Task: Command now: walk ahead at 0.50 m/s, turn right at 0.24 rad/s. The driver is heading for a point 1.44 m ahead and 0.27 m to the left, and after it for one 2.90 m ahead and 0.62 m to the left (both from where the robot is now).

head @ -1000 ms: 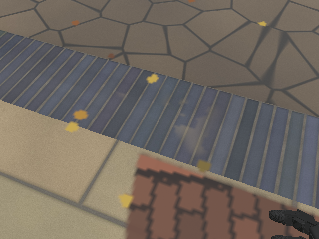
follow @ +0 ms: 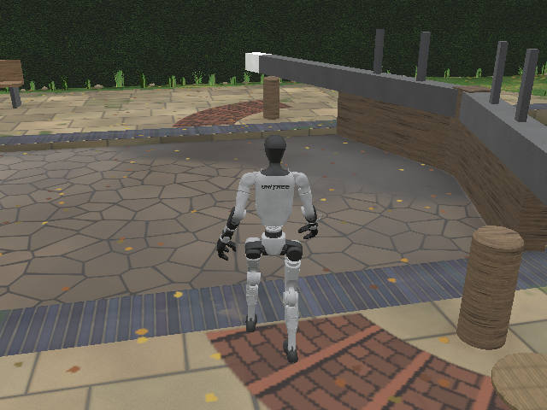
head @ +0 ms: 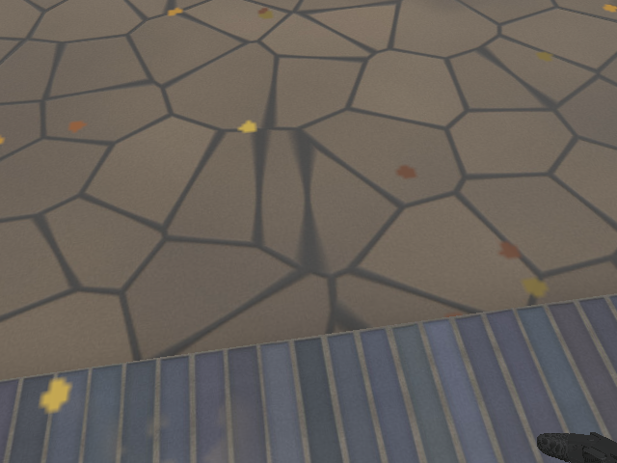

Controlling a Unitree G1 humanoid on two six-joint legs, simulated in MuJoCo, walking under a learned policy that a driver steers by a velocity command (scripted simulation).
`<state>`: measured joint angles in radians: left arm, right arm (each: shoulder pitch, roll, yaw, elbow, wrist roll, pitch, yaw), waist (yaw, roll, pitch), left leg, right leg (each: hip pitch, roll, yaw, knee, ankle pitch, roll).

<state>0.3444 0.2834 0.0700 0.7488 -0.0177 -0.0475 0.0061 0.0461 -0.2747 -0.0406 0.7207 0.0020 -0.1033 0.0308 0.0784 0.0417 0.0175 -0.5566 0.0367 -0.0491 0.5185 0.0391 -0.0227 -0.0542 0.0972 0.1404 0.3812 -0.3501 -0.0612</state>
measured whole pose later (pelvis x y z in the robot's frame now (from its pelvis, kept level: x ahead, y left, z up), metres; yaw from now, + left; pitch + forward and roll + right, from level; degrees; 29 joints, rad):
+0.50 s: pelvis +0.29 +0.04 +0.00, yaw -2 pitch +3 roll +1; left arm 0.04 0.21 0.00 0.73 0.07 -0.04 -0.06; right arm 0.48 -0.21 0.00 0.93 -0.07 -0.12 0.08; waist -0.11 -0.01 -0.02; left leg 0.06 -0.06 0.03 0.21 -0.32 0.06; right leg -0.63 -0.05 0.00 0.58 0.05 -0.05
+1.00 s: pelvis +0.58 +0.02 +0.00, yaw +9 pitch +1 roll -3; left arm 0.45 0.18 0.02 0.96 0.10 -0.12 -0.02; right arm 0.11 -0.22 -0.01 0.84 -0.07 -0.09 0.09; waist 0.06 0.05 0.00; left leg -0.68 0.09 -0.03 0.77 0.17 0.07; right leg 0.06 0.02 -0.24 0.26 -0.33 -0.01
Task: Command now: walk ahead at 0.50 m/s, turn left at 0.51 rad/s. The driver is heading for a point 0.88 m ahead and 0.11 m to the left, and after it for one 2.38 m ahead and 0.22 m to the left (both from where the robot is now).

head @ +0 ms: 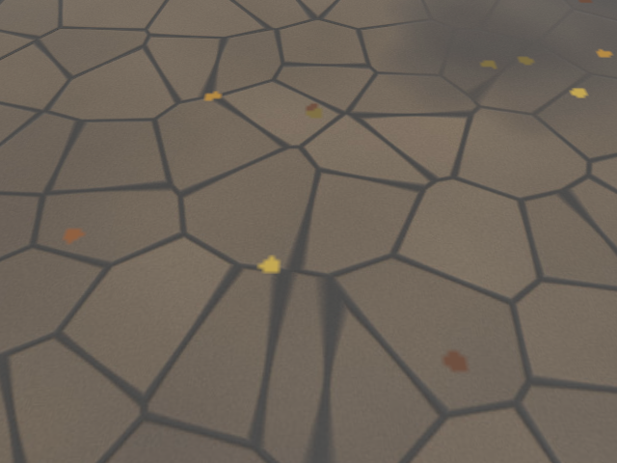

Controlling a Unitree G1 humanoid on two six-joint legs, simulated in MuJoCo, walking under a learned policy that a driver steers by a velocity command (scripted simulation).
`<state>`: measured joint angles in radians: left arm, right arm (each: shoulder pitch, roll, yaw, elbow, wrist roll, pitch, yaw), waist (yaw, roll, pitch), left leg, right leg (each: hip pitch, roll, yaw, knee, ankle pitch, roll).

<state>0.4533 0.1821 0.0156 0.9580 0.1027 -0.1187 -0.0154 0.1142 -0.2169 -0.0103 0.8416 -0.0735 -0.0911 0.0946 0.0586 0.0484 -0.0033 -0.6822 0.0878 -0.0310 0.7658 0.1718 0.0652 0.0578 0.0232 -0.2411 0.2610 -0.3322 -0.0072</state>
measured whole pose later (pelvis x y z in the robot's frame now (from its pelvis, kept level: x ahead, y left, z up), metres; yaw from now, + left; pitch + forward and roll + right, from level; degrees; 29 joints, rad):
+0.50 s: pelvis +0.37 +0.12 -0.10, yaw +16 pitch +2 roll +0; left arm 0.16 0.25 0.05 0.80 -0.02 -0.11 0.04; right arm 0.26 -0.23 -0.04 0.96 0.00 -0.06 0.01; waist -0.02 -0.03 0.02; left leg -0.20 -0.12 -0.03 0.42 -0.25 0.10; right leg -0.74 -0.14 0.04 1.11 -0.20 0.05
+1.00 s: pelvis +0.70 +0.16 -0.10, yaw +2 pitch +3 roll +1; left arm 0.35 0.23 0.07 0.84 -0.02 -0.06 0.01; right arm 0.01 -0.26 -0.06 0.83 -0.01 -0.09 -0.01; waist 0.06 0.01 0.02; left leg -0.62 0.06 -0.12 0.70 -0.11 -0.03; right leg -0.21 0.12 0.13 0.37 -0.18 -0.09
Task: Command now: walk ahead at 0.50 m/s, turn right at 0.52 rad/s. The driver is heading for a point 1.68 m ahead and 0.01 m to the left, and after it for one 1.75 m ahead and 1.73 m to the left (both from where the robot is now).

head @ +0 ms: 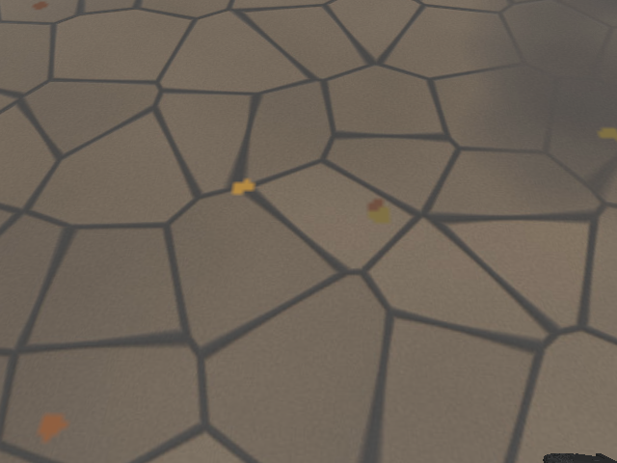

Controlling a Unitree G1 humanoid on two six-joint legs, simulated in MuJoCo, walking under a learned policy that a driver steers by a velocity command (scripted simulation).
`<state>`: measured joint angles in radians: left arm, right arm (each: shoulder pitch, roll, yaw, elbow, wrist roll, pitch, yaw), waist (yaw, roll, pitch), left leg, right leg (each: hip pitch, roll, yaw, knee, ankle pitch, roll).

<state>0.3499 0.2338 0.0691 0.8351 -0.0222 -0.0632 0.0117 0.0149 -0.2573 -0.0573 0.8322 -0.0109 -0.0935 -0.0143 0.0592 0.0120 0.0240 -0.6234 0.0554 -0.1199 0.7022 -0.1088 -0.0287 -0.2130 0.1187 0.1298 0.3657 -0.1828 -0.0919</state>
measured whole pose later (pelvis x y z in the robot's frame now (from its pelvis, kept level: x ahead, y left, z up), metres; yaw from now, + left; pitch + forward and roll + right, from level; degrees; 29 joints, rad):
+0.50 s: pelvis +0.29 +0.04 +0.00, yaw -11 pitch +3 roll +1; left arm 0.10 0.27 0.06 0.72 -0.01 -0.07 0.00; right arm 0.38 -0.25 -0.06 0.95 0.02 -0.09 0.01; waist -0.10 -0.04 0.00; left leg -0.08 -0.04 0.00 0.24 -0.22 0.04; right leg -0.65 -0.08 0.04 0.72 -0.10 -0.01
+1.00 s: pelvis +0.55 -0.05 +0.00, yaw -9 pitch +2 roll -2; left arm 0.33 0.27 0.07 0.87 0.01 -0.09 -0.01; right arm 0.13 -0.29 -0.06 0.84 0.01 -0.06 0.01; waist 0.05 0.04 0.00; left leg -0.71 0.12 -0.05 0.77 0.02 0.01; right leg -0.05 0.06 -0.08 0.21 -0.20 -0.05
